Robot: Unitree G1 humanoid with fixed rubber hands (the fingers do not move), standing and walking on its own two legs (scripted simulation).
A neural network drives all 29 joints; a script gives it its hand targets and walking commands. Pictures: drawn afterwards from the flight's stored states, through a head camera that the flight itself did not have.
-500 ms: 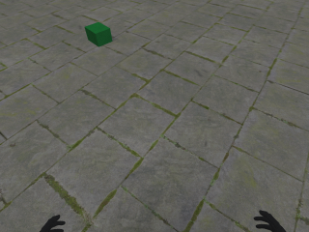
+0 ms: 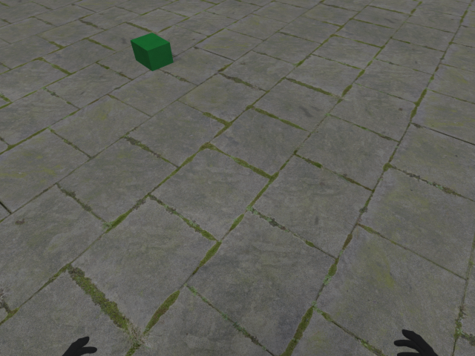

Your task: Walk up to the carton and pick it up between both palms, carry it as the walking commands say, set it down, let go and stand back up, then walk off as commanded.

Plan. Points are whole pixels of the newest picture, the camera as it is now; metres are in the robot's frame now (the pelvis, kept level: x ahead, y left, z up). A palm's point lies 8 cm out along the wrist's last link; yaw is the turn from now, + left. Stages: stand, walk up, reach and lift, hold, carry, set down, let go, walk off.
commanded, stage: stand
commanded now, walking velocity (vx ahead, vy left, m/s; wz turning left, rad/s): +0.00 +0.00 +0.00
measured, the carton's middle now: (152, 51) +2.52 +0.71 -0.69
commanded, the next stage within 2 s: walk up in 0.12 s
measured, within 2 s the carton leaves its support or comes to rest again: neither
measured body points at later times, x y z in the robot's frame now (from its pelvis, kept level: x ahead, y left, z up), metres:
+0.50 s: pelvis +0.03 +0.02 +0.00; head +0.05 +0.02 +0.45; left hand +0.03 +0.33 -0.13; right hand +0.18 -0.26 -0.12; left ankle +0.05 +0.17 -0.69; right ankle +0.00 -0.13 -0.75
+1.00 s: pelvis +0.24 +0.09 +0.00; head +0.28 +0.11 +0.45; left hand +0.38 +0.34 -0.13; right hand +0.21 -0.18 -0.13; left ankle +0.10 +0.21 -0.75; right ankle +0.41 -0.03 -0.71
